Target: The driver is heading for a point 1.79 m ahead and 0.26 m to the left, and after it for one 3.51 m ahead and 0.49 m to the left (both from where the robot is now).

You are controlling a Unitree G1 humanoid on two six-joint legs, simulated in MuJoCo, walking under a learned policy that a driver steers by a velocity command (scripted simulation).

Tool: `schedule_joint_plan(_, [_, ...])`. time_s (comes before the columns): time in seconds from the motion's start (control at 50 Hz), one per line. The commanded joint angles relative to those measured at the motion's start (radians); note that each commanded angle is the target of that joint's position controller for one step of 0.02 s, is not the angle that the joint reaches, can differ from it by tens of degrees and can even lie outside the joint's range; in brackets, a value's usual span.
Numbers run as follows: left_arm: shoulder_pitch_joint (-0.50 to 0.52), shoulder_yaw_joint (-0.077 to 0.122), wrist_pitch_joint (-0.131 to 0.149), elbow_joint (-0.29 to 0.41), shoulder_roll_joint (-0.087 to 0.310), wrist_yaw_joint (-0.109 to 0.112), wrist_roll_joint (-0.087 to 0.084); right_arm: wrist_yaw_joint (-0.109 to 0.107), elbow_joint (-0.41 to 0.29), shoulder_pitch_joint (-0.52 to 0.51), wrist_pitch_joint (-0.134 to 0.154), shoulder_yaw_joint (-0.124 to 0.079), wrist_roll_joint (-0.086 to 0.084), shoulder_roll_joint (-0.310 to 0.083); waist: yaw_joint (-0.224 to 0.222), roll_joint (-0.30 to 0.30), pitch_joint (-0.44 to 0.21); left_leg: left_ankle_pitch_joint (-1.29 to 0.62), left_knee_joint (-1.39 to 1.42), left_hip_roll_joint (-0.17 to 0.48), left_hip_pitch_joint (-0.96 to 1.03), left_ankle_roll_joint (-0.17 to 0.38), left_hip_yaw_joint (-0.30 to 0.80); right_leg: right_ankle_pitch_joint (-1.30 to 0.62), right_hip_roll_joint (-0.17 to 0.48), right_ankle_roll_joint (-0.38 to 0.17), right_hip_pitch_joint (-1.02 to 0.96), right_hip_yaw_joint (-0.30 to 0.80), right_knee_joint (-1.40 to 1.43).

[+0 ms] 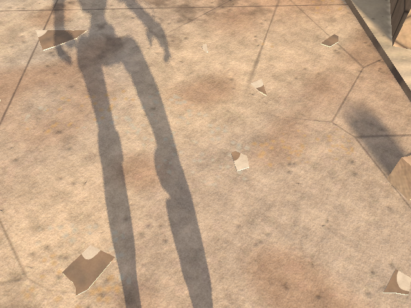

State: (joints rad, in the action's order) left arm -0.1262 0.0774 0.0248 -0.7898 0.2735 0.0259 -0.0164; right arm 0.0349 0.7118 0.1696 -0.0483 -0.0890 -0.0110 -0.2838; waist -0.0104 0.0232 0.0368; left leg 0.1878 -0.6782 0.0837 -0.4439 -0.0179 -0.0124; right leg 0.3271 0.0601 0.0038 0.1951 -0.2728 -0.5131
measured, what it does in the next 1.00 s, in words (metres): walks ahead, turning left: left foot, then right foot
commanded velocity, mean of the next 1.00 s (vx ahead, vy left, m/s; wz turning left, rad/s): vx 0.01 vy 0.00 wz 0.33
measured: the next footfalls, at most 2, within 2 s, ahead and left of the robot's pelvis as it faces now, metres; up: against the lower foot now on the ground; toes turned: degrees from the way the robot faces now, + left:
left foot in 0.02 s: +0.09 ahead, +0.12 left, -0.01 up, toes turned +4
right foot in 0.46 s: +0.19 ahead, -0.11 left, -0.02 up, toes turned +21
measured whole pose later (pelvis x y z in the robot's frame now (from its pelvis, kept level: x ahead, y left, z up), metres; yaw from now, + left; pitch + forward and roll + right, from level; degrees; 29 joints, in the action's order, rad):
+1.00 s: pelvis +0.11 -0.01 +0.00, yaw +18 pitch -1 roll +2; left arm -0.21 0.07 0.06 -0.93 0.23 0.00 0.00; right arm -0.02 0.88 0.20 0.04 -0.08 0.00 -0.18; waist -0.01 -0.04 0.00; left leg 0.30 -0.54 -0.02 -0.17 -0.01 0.04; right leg -0.01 0.02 0.03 0.21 0.06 -0.44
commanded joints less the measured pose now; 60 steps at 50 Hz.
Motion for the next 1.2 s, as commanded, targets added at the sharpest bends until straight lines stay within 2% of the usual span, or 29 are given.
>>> schedule_joint_plan(0.02, [0.014,0.044,0.001,0.047,0.147,-0.006,-0.020,-0.003,-0.051,0.085,0.005,-0.043,0.000,-0.110,0.048,-0.066,-0.114,-0.118,0.207,-0.053,0.169,0.058,-0.044,-0.477,0.233,-0.096,-0.050,0.107,-0.142])
schedule_joint_plan(0.04, [-0.050,0.047,0.008,0.071,0.134,-0.014,0.002,-0.025,-0.047,0.104,0.012,-0.090,0.017,-0.277,0.012,0.201,-0.131,-0.587,0.227,0.079,0.336,0.166,0.188,-0.331,0.082,0.008,0.164,0.016,-0.381])
schedule_joint_plan(0.06, [0.127,0.029,0.017,0.136,0.108,-0.008,0.019,-0.029,-0.043,0.149,0.022,-0.091,0.042,-0.271,0.100,0.305,-0.148,-0.577,0.360,0.211,0.418,0.318,0.490,0.204,-0.053,0.046,0.431,0.097,-0.583])
schedule_joint_plan(0.08, [0.197,0.027,0.010,0.143,0.113,-0.005,0.012,-0.020,-0.040,0.164,0.050,-0.069,0.055,-0.228,0.124,0.169,-0.164,-0.553,0.413,0.238,0.380,0.321,0.523,0.322,-0.049,0.012,0.428,0.253,-0.675])
schedule_joint_plan(0.1, [0.174,0.019,-0.008,0.128,0.080,0.003,0.003,-0.022,-0.049,0.106,0.069,-0.061,0.046,-0.220,0.084,0.105,-0.158,-0.536,0.395,0.213,0.347,0.293,0.447,0.286,-0.041,-0.012,0.394,0.293,-0.681])
schedule_joint_plan(0.12, [0.133,0.014,-0.018,0.111,0.070,0.009,0.011,-0.020,-0.062,0.058,0.083,-0.055,0.016,-0.199,0.056,0.092,-0.126,-0.597,0.369,0.188,0.339,0.281,0.377,0.242,-0.037,-0.012,0.401,0.311,-0.634])
schedule_joint_plan(0.14, [0.105,0.022,-0.016,0.104,0.094,0.014,0.027,-0.030,-0.065,0.009,0.086,-0.050,-0.006,-0.176,0.030,0.104,-0.122,-0.558,0.362,0.164,0.350,0.270,0.351,0.170,-0.022,-0.007,0.407,0.334,-0.559])
schedule_joint_plan(0.18, [0.089,0.027,0.006,0.086,0.115,0.008,0.025,-0.049,-0.078,-0.021,0.076,-0.049,-0.001,-0.160,0.018,0.103,-0.148,-0.576,0.360,0.127,0.342,0.259,0.338,0.066,-0.039,0.008,0.356,0.331,-0.479])
schedule_joint_plan(0.24, [0.106,0.016,0.025,0.085,0.092,-0.003,0.018,-0.070,-0.075,0.026,0.069,-0.053,0.002,-0.169,0.037,0.076,-0.184,-0.705,0.343,0.135,0.377,0.267,0.354,-0.028,-0.067,0.034,0.341,0.348,-0.363])
schedule_joint_plan(0.3, [0.117,0.015,0.032,0.084,0.098,-0.011,0.015,-0.084,-0.079,0.029,0.069,-0.058,-0.002,-0.175,0.043,0.094,-0.171,-0.556,0.337,0.109,0.340,0.266,0.377,-0.111,-0.079,0.057,0.321,0.383,-0.268])
schedule_joint_plan(0.38, [0.090,0.009,0.035,0.074,0.093,-0.026,0.006,-0.084,-0.094,0.016,0.054,-0.057,0.001,-0.154,0.036,0.113,-0.133,-0.389,0.320,0.055,0.222,0.234,0.390,-0.146,-0.095,0.066,0.228,0.382,-0.118])
schedule_joint_plan(0.42, [0.049,0.009,0.041,0.062,0.093,-0.040,0.002,-0.092,-0.100,0.019,0.048,-0.050,0.003,-0.129,0.030,0.128,-0.119,-0.197,0.283,0.025,0.185,0.201,0.408,-0.281,-0.065,0.067,0.145,0.404,0.035])
schedule_joint_plan(0.44, [0.001,0.011,0.047,0.045,0.090,-0.046,0.004,-0.096,-0.109,-0.002,0.048,-0.044,0.006,-0.113,0.004,0.120,-0.112,-0.141,0.238,0.000,0.162,0.180,0.397,-0.396,-0.046,0.056,0.087,0.398,0.132])
schedule_joint_plan(0.46, [-0.049,0.015,0.057,0.022,0.092,-0.050,0.009,-0.098,-0.115,-0.012,0.051,-0.036,0.010,-0.087,-0.019,0.082,-0.104,-0.085,0.160,-0.043,0.119,0.152,0.364,-0.529,-0.039,0.044,0.009,0.356,0.223])
schedule_joint_plan(0.48, [-0.083,0.017,0.064,0.003,0.099,-0.048,0.027,-0.092,-0.103,0.022,0.057,-0.020,0.015,-0.030,-0.015,-0.009,-0.104,0.059,0.008,-0.118,0.037,0.107,0.290,-0.635,0.002,0.032,-0.084,0.332,0.229])
schedule_joint_plan(0.5, [-0.044,0.032,0.068,0.025,0.196,-0.046,0.072,-0.083,-0.131,0.050,0.072,-0.016,0.000,-0.018,0.034,-0.266,-0.089,0.229,-0.108,-0.221,-0.113,0.051,0.141,-0.805,0.176,-0.094,-0.095,0.571,0.185])
schedule_joint_plan(0.52, [-0.022,0.032,0.072,0.054,0.165,-0.040,0.086,-0.078,-0.122,0.051,0.075,-0.034,0.003,-0.099,0.004,-0.298,-0.127,0.364,-0.297,-0.161,-0.107,0.005,0.182,-0.723,0.286,-0.210,-0.060,0.725,0.243])
schedule_joint_plan(0.54, [0.017,0.019,0.072,0.065,0.125,-0.039,0.071,-0.073,-0.109,0.047,0.066,-0.048,0.000,-0.150,0.005,-0.214,-0.109,0.343,-0.375,-0.148,-0.096,-0.008,0.211,-0.659,0.248,-0.214,-0.048,0.683,0.228])
schedule_joint_plan(0.56, [0.058,0.017,0.066,0.066,0.121,-0.039,0.051,-0.073,-0.086,0.070,0.050,-0.049,0.004,-0.134,0.041,-0.196,-0.119,0.310,-0.404,-0.129,-0.082,-0.017,0.204,-0.514,0.219,-0.201,-0.040,0.649,0.224])
schedule_joint_plan(0.6, [0.078,0.005,0.057,0.066,0.095,-0.035,0.027,-0.076,-0.071,0.046,0.029,-0.043,0.017,-0.106,0.026,-0.144,-0.086,0.220,-0.438,-0.121,-0.058,-0.031,0.200,-0.415,0.196,-0.199,0.015,0.627,0.247])
schedule_joint_plan(0.68, [0.025,-0.004,0.051,0.027,0.070,-0.028,0.025,-0.060,-0.065,0.010,0.034,-0.013,0.021,-0.025,0.004,-0.172,-0.097,0.130,-0.176,-0.076,0.037,-0.047,0.113,-0.540,0.132,-0.177,-0.029,0.530,0.233])
schedule_joint_plan(0.74, [-0.010,0.002,0.044,0.006,0.091,-0.027,0.024,-0.056,-0.039,0.012,0.045,-0.009,0.005,-0.024,-0.007,-0.194,-0.125,0.055,0.072,-0.085,0.168,-0.044,0.076,-0.656,0.125,-0.181,-0.058,0.514,0.196])
schedule_joint_plan(0.78, [-0.025,0.000,0.044,-0.006,0.084,-0.031,0.012,-0.053,0.004,0.075,0.054,-0.008,0.002,-0.021,0.029,-0.176,-0.105,-0.161,0.321,-0.095,0.284,-0.014,0.053,-0.662,0.100,-0.158,-0.028,0.495,0.172])
schedule_joint_plan(0.8, [-0.086,0.002,0.053,-0.016,0.076,-0.035,0.011,-0.056,0.020,0.076,0.059,-0.026,0.010,-0.090,-0.009,-0.085,-0.125,-0.255,0.267,-0.058,0.331,0.007,0.091,-0.607,0.050,-0.105,-0.015,0.442,0.150])
schedule_joint_plan(0.82, [-0.098,0.000,0.062,-0.023,0.060,-0.036,0.014,-0.054,0.034,0.045,0.063,-0.036,0.012,-0.110,-0.027,0.039,-0.141,-0.277,0.226,-0.035,0.311,0.036,0.125,-0.536,-0.010,-0.056,-0.033,0.360,0.115])
schedule_joint_plan(0.84, [-0.080,0.002,0.067,-0.037,0.059,-0.036,0.012,-0.050,0.039,0.019,0.066,-0.025,0.022,-0.059,-0.013,0.051,-0.123,-0.240,0.244,-0.032,0.288,0.052,0.140,-0.465,-0.029,-0.021,-0.023,0.324,0.102])
schedule_joint_plan(0.88, [-0.072,0.001,0.059,-0.057,0.039,-0.030,0.010,-0.047,0.059,0.009,0.077,-0.016,0.024,-0.021,-0.005,0.036,-0.083,-0.208,0.265,-0.026,0.250,0.053,0.141,-0.435,-0.037,0.009,-0.022,0.310,0.095])
schedule_joint_plan(0.96, [-0.096,0.007,0.042,-0.094,0.031,-0.018,0.017,-0.063,0.119,0.021,0.100,-0.018,0.008,-0.016,-0.007,0.038,-0.018,-0.147,0.272,-0.038,0.188,0.034,0.107,-0.464,-0.041,0.024,-0.036,0.307,0.091])
schedule_joint_plan(1.2, [-0.142,0.005,0.020,-0.218,0.004,-0.001,0.017,-0.084,0.288,0.092,0.095,-0.016,-0.005,0.033,0.013,-0.044,-0.002,-0.043,0.237,-0.066,0.185,0.002,0.014,-0.485,-0.040,0.004,-0.048,0.323,0.105])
